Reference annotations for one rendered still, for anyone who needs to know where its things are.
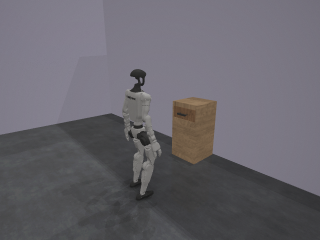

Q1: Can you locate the robot left thigh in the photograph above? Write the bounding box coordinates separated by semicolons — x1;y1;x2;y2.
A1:
128;130;145;162

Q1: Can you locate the right robot upper arm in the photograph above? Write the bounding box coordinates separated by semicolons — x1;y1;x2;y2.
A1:
140;92;152;123

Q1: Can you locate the left robot shin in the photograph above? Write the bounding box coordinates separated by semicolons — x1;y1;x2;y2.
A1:
133;153;144;183

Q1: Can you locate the left robot upper arm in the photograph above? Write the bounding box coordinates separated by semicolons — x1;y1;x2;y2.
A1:
122;89;130;114

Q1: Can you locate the robot left forearm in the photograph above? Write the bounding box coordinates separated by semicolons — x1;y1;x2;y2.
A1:
122;111;131;129

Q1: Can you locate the robot right hand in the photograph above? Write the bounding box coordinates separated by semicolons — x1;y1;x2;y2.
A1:
151;141;162;159

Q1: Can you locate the robot left hand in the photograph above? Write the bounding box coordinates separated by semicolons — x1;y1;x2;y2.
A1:
124;127;133;141

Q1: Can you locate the cabinet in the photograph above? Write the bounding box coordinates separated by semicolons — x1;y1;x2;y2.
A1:
172;97;217;164

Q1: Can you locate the robot right forearm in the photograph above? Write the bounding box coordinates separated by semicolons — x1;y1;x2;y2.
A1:
144;115;157;143

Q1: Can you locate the drawer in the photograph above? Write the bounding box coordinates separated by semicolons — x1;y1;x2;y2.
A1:
174;105;196;123

